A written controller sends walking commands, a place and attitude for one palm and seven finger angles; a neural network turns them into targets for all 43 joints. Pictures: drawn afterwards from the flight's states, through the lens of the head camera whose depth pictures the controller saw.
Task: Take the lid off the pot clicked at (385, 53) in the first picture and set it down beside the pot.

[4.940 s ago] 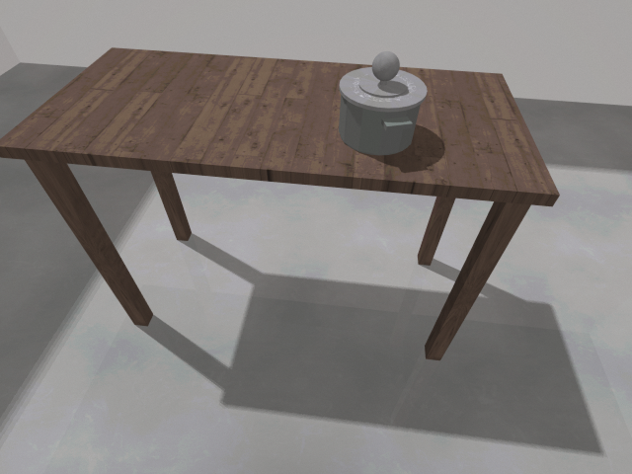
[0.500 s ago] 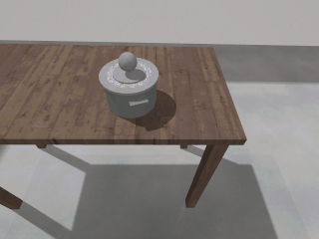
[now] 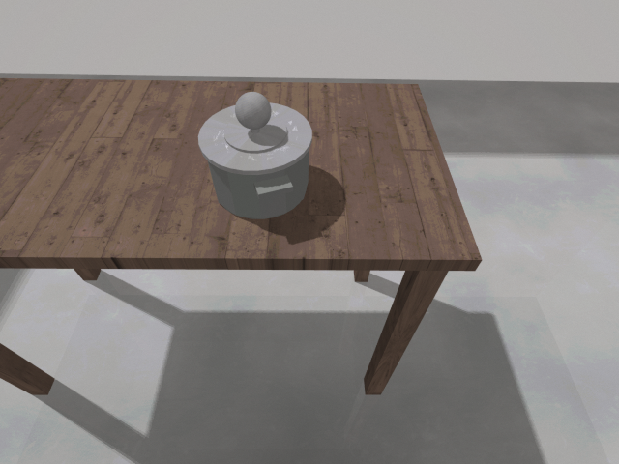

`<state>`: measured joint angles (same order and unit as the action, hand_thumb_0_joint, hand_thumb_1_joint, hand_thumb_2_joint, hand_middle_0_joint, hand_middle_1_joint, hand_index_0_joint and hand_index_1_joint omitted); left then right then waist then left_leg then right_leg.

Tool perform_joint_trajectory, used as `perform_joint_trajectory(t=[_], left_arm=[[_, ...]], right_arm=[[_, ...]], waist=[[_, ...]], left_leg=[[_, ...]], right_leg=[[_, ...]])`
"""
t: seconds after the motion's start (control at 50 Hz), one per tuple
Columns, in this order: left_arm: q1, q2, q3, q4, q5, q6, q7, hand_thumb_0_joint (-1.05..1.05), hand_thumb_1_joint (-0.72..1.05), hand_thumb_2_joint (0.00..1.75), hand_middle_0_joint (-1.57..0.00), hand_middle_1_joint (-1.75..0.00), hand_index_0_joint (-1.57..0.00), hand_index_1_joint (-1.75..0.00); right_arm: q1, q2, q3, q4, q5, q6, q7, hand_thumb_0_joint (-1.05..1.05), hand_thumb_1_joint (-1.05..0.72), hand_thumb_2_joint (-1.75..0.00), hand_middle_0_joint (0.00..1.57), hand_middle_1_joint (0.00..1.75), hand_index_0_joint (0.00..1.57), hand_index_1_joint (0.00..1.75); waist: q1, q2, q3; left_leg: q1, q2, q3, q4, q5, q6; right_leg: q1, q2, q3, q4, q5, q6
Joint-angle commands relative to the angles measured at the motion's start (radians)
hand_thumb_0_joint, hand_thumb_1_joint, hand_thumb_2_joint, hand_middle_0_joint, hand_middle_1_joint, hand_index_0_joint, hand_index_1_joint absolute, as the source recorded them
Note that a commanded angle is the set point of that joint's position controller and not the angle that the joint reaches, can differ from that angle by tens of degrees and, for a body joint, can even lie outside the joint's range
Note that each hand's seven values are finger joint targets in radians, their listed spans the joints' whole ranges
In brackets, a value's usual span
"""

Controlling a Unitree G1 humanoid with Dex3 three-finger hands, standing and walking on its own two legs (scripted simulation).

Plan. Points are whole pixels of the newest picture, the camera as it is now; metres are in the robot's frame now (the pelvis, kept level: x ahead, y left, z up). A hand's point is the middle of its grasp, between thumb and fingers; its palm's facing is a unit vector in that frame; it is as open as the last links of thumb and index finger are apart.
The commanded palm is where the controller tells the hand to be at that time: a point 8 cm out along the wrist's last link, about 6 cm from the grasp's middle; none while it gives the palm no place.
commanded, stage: lift the closed hand beside the body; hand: left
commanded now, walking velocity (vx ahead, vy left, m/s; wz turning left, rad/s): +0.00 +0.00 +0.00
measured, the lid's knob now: (253, 110) +0.55 +0.13 +0.16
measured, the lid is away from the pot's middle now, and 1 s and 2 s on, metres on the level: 0.00 0.00 0.00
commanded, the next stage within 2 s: raise the hand higher, near the body in 0.56 s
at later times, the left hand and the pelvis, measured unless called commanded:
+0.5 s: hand out of the picture +0.09 +0.23 +0.02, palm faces +0.29 -0.92 -0.26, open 3.2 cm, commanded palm +0.04 +0.28 +0.05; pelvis -0.04 +0.02 +0.00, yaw +3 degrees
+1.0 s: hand out of the picture +0.10 +0.26 +0.09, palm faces +0.31 -0.87 -0.38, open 3.1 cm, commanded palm +0.05 +0.29 +0.12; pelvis -0.04 +0.03 +0.01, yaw +1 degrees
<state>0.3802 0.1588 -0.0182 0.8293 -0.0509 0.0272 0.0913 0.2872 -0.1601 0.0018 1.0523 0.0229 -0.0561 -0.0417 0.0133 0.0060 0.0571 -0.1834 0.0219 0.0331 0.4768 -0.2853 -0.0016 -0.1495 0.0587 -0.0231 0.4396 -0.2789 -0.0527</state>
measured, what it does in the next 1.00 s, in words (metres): shifts its weight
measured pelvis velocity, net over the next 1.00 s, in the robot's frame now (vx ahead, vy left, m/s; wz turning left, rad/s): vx -0.04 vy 0.03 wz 0.03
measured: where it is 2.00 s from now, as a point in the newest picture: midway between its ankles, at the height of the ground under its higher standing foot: outside the picture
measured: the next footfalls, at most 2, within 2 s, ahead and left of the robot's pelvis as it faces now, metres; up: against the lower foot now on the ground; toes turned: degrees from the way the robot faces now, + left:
none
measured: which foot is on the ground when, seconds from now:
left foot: down 0.00-1.00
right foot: down 0.00-1.00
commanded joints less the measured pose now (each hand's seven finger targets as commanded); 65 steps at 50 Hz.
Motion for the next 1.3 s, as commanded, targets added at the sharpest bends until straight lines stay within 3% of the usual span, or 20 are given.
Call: perform_joint_trajectory(t=[0.0, 0.06, 0.12, 0.16, 0.2, 0.24, 0.28, 0.36, 0.4, 0.48, 0.58, 0.64, 0.7, 0.74, 0.82, 0.92, 1.04, 1.14, 1.24, 1.28], left_arm=[[-0.054, 0.037, -0.083, -0.777, -0.029, -0.021, 0.073, 0.0, 0.9, 0.9, -0.38, -0.49, -0.38, -0.49], [0.09, -0.04, -0.105, -0.443, 0.048, 0.012, 0.054, 0.0, 0.9, 0.9, -0.51, -0.64, -0.51, -0.64], [0.292, 0.084, 0.05, -0.513, 0.062, -0.025, -0.002, 0.0, 0.9, 0.9, -0.64, -0.78, -0.64, -0.78], [0.435, 0.165, 0.128, -0.782, 0.033, -0.067, -0.021, 0.0, 0.9, 0.9, -0.73, -0.88, -0.73, -0.88], [0.314, 0.202, 0.135, -1.029, 0.017, -0.101, -0.029, 0.0, 0.9, 0.9, -0.82, -0.97, -0.82, -0.97], [0.137, 0.202, 0.129, -1.017, 0.021, -0.108, -0.019, 0.0, 0.9, 0.9, -0.9, -1.07, -0.9, -1.07], [0.062, 0.161, 0.098, -0.968, 0.016, -0.11, -0.02, 0.0, 0.9, 0.9, -0.99, -1.16, -0.99, -1.16], [0.11, 0.212, 0.141, -1.24, -0.002, -0.141, -0.012, 0.0, 0.9, 0.9, -1.17, -1.36, -1.17, -1.36], [0.161, 0.191, 0.119, -1.269, -0.001, -0.128, -0.007, 0.0, 0.9, 0.9, -1.26, -1.45, -1.26, -1.45], [0.159, 0.165, 0.112, -1.152, 0.009, -0.101, -0.008, 0.0, 0.9, 0.9, -1.3, -1.5, -1.3, -1.5], [0.24, 0.295, 0.264, -1.374, 0.01, -0.127, 0.005, 0.0, 0.9, 0.9, -1.3, -1.5, -1.3, -1.5], [0.32, 0.281, 0.293, -1.325, 0.012, -0.109, 0.007, 0.0, 0.9, 0.9, -1.3, -1.5, -1.3, -1.5], [0.285, 0.184, 0.18, -1.296, 0.022, -0.118, -0.021, 0.0, 0.9, 0.9, -1.3, -1.5, -1.3, -1.5], [0.289, 0.211, 0.2, -1.334, 0.025, -0.131, -0.023, 0.0, 0.9, 0.9, -1.3, -1.5, -1.3, -1.5], [0.273, 0.312, 0.297, -1.476, 0.029, -0.156, 0.013, 0.0, 0.9, 0.9, -1.3, -1.5, -1.3, -1.5], [0.273, 0.23, 0.236, -1.406, 0.029, -0.154, 0.0, 0.0, 0.9, 0.9, -1.3, -1.5, -1.3, -1.5], [0.269, 0.331, 0.347, -1.498, 0.024, -0.173, 0.017, 0.0, 0.9, 0.9, -1.3, -1.5, -1.3, -1.5], [0.199, 0.267, 0.292, -1.471, 0.016, -0.174, -0.001, 0.0, 0.9, 0.9, -1.3, -1.5, -1.3, -1.5], [0.16, 0.335, 0.359, -1.527, 0.012, -0.188, 0.01, 0.0, 0.9, 0.9, -1.3, -1.5, -1.3, -1.5], [0.157, 0.325, 0.36, -1.51, 0.008, -0.188, 0.01, 0.0, 0.9, 0.9, -1.3, -1.5, -1.3, -1.5]], right_arm=[[-0.125, -0.153, -0.017, -0.304, 0.054, -0.216, -0.036, 0.0, -0.9, -0.9, 0.2, 0.3, 0.2, 0.3], [-0.157, -0.185, -0.023, -0.326, 0.003, -0.21, -0.007, 0.0, -0.9, -0.9, 0.2, 0.3, 0.2, 0.3], [-0.22, -0.204, -0.072, -0.422, -0.013, -0.149, 0.021, 0.0, -0.9, -0.9, 0.2, 0.3, 0.2, 0.3], [-0.252, -0.188, -0.067, -0.524, -0.004, -0.145, 0.029, 0.0, -0.9, -0.9, 0.2, 0.3, 0.2, 0.3], [-0.287, -0.172, -0.049, -0.593, -0.003, -0.146, 0.019, 0.0, -0.9, -0.9, 0.2, 0.3, 0.2, 0.3], [-0.277, -0.173, -0.04, -0.6, -0.008, -0.125, 0.004, 0.0, -0.9, -0.9, 0.2, 0.3, 0.2, 0.3], [-0.254, -0.174, -0.033, -0.604, -0.006, -0.102, -0.014, 0.0, -0.9, -0.9, 0.2, 0.3, 0.2, 0.3], [-0.236, -0.163, -0.026, -0.662, -0.016, -0.105, -0.033, 0.0, -0.9, -0.9, 0.2, 0.3, 0.2, 0.3], [-0.237, -0.156, -0.012, -0.664, -0.026, -0.111, -0.037, 0.0, -0.9, -0.9, 0.2, 0.3, 0.2, 0.3], [-0.242, -0.174, -0.015, -0.643, -0.027, -0.093, -0.035, 0.0, -0.9, -0.9, 0.2, 0.3, 0.2, 0.3], [-0.253, -0.161, -0.009, -0.647, -0.036, -0.119, -0.028, 0.0, -0.9, -0.9, 0.2, 0.3, 0.2, 0.3], [-0.263, -0.156, -0.013, -0.627, -0.038, -0.12, -0.018, 0.0, -0.9, -0.9, 0.2, 0.3, 0.2, 0.3], [-0.27, -0.169, -0.018, -0.627, -0.034, -0.124, -0.006, 0.0, -0.9, -0.9, 0.2, 0.3, 0.2, 0.3], [-0.271, -0.174, -0.022, -0.63, -0.033, -0.137, -0.001, 0.0, -0.9, -0.9, 0.2, 0.3, 0.2, 0.3], [-0.245, -0.177, -0.02, -0.625, -0.042, -0.165, -0.014, 0.0, -0.9, -0.9, 0.2, 0.3, 0.2, 0.3], [-0.255, -0.175, -0.024, -0.602, -0.037, -0.161, -0.007, 0.0, -0.9, -0.9, 0.2, 0.3, 0.2, 0.3], [-0.242, -0.182, -0.027, -0.606, -0.044, -0.173, -0.007, 0.0, -0.9, -0.9, 0.2, 0.3, 0.2, 0.3], [-0.256, -0.175, -0.025, -0.602, -0.042, -0.156, -0.001, 0.0, -0.9, -0.9, 0.2, 0.3, 0.2, 0.3], [-0.248, -0.182, -0.023, -0.596, -0.049, -0.162, -0.006, 0.0, -0.9, -0.9, 0.2, 0.3, 0.2, 0.3], [-0.255, -0.175, -0.021, -0.592, -0.051, -0.156, -0.01, 0.0, -0.9, -0.9, 0.2, 0.3, 0.2, 0.3]], waist=[[-0.002, 0.166, -0.313], [-0.027, -0.188, -0.012], [0.032, -0.3, 0.011], [0.086, -0.138, -0.118], [0.063, -0.042, -0.119], [0.004, -0.008, 0.019], [-0.017, 0.023, 0.102], [0.025, 0.143, -0.147], [0.029, 0.102, -0.152], [0.002, -0.052, 0.037], [0.068, 0.143, -0.099], [0.073, 0.056, -0.063], [0.043, -0.014, 0.053], [0.049, -0.025, 0.027], [0.074, 0.053, -0.101], [0.056, 0.043, 0.04], [0.081, 0.076, -0.059], [0.055, 0.045, 0.031], [0.071, 0.093, -0.054], [0.073, 0.045, -0.046]], left_leg=[[0.183, 0.002, -0.056, -0.077, 0.438, 0.004], [0.045, -0.017, -0.074, -0.055, 0.327, 0.039], [-0.058, -0.013, -0.062, -0.053, 0.182, 0.037], [-0.019, -0.024, -0.042, -0.073, 0.194, 0.024], [0.012, -0.028, -0.027, -0.083, 0.168, 0.026], [-0.009, -0.028, -0.022, -0.08, 0.066, 0.026], [-0.017, -0.034, -0.017, -0.088, -0.038, 0.029], [0.129, -0.032, -0.025, -0.101, 0.033, 0.033], [0.143, -0.029, -0.033, -0.104, 0.091, 0.038], [0.083, -0.023, -0.047, -0.121, 0.042, 0.044], [0.12, -0.015, -0.071, -0.15, 0.132, 0.027], [0.102, -0.008, -0.077, -0.15, 0.186, 0.021], [0.073, -0.002, -0.083, -0.171, 0.097, 0.029], [0.087, -0.001, -0.09, -0.177, 0.075, 0.032], [0.118, 0.003, -0.102, -0.176, 0.114, 0.021], [0.098, 0.003, -0.091, -0.189, 0.088, 0.019], [0.13, -0.004, -0.083, -0.179, 0.151, 0.011], [0.138, -0.01, -0.06, -0.176, 0.15, 0.018], [0.176, -0.013, -0.056, -0.166, 0.19, 0.017], [0.173, -0.013, -0.053, -0.166, 0.202, 0.02]], right_leg=[[0.078, -0.096, 0.006, -0.021, 0.382, 0.004], [-0.095, -0.066, -0.056, -0.055, 0.325, 0.035], [-0.132, -0.079, -0.034, -0.088, 0.148, 0.046], [-0.02, -0.09, -0.015, -0.082, 0.129, 0.033], [-0.024, -0.09, 0.007, -0.104, 0.103, 0.035], [-0.135, -0.085, 0.013, -0.158, 0.004, 0.041], [-0.186, -0.075, 0.018, -0.186, -0.088, 0.038], [-0.041, -0.073, 0.016, -0.169, -0.013, 0.026], [-0.016, -0.069, 0.014, -0.163, 0.037, 0.024], [-0.09, -0.055, -0.003, -0.201, -0.009, 0.035], [0.05, -0.057, 0.005, -0.157, 0.088, 0.014], [0.053, -0.045, -0.002, -0.155, 0.118, 0.015], [-0.019, -0.045, -0.016, -0.167, 0.06, 0.028], [-0.011, -0.038, -0.016, -0.167, 0.05, 0.031], [0.063, -0.043, 0.002, -0.146, 0.09, 0.027], [-0.003, -0.04, -0.004, -0.172, 0.068, 0.027], [0.065, -0.028, 0.009, -0.178, 0.114, 0.025], [0.005, -0.028, 0.016, -0.22, 0.1, 0.027], [0.051, -0.029, 0.022, -0.218, 0.132, 0.028], [0.053, -0.034, 0.017, -0.223, 0.138, 0.028]])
